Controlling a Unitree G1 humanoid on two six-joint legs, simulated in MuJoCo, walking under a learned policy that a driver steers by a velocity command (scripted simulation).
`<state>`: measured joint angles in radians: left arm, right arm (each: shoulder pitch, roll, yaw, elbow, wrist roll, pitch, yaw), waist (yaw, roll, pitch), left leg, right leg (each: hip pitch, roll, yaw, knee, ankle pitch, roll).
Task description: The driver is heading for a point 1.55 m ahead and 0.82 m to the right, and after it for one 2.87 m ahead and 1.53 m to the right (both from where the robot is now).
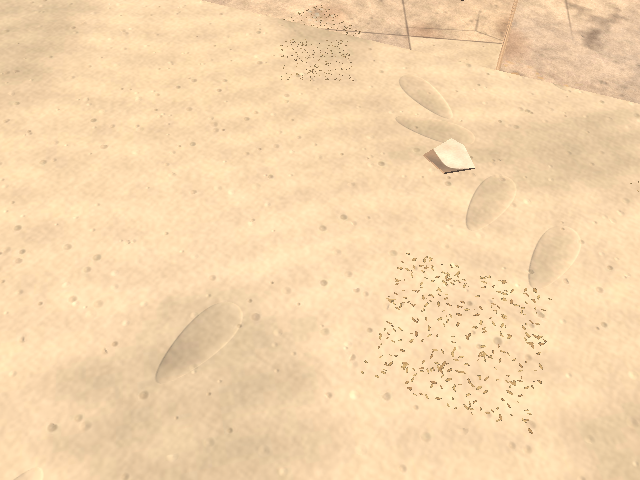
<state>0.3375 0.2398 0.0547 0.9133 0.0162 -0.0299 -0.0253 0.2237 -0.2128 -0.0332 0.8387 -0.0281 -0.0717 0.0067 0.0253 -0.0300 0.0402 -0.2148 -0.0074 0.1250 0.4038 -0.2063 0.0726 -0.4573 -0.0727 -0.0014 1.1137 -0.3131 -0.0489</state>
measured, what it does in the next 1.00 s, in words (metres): walks ahead, turning right: right foot, then left foot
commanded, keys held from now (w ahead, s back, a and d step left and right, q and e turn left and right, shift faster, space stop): w+e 1.00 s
